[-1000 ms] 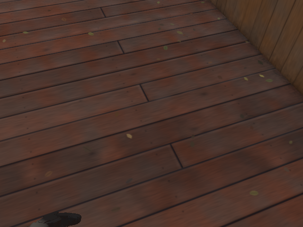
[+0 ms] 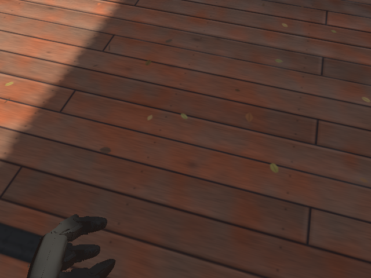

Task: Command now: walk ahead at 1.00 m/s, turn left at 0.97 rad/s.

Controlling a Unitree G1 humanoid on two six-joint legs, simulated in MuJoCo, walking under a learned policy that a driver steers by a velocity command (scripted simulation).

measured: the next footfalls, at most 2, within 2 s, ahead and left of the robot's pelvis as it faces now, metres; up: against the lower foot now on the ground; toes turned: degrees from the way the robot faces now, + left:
left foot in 0.38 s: +0.53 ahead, +0.10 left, +0.00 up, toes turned +2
right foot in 0.80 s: +0.64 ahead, -0.15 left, +0.00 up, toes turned -23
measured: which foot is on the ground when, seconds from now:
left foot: down 0.00-0.00, up 0.02-0.36, down 0.38-0.80, up 0.82-1.00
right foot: down 0.00-0.38, up 0.40-0.78, down 0.80-1.00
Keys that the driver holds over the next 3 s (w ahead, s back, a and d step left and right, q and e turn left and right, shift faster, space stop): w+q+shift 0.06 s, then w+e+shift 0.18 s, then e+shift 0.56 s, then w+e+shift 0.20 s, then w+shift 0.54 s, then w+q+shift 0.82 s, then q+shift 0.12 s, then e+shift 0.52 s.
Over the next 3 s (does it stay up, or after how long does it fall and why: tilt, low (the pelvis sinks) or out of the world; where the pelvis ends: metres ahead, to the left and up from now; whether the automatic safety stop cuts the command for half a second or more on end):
stays up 1.66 -0.64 0.03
